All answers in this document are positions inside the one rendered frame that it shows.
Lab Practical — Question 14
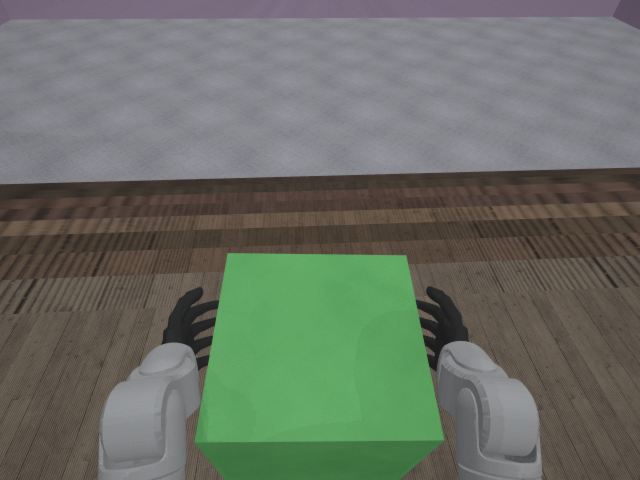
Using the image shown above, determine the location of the left robot hand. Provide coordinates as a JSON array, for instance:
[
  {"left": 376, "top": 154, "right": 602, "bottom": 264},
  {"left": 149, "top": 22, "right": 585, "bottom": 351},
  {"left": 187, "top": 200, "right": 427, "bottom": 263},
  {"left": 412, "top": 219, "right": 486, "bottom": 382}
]
[{"left": 161, "top": 287, "right": 219, "bottom": 371}]

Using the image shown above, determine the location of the robot right forearm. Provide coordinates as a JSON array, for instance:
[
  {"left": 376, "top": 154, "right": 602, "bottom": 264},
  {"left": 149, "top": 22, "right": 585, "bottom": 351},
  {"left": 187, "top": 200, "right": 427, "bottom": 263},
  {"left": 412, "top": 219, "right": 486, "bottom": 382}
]
[{"left": 436, "top": 341, "right": 542, "bottom": 480}]

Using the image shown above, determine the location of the right robot hand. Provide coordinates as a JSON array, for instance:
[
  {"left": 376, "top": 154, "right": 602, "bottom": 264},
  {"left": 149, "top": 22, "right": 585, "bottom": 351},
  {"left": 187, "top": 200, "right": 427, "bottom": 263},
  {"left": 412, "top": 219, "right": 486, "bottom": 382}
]
[{"left": 416, "top": 286, "right": 469, "bottom": 371}]

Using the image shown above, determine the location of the carton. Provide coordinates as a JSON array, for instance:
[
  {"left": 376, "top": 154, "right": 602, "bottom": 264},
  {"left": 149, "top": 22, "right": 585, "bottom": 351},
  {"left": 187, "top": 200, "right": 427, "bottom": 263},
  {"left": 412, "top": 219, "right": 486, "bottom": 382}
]
[{"left": 194, "top": 253, "right": 444, "bottom": 480}]

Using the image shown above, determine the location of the robot left forearm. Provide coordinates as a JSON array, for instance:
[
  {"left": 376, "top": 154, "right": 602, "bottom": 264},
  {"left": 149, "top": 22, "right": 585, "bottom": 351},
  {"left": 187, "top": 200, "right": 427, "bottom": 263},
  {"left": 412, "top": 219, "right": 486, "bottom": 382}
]
[{"left": 98, "top": 343, "right": 201, "bottom": 480}]

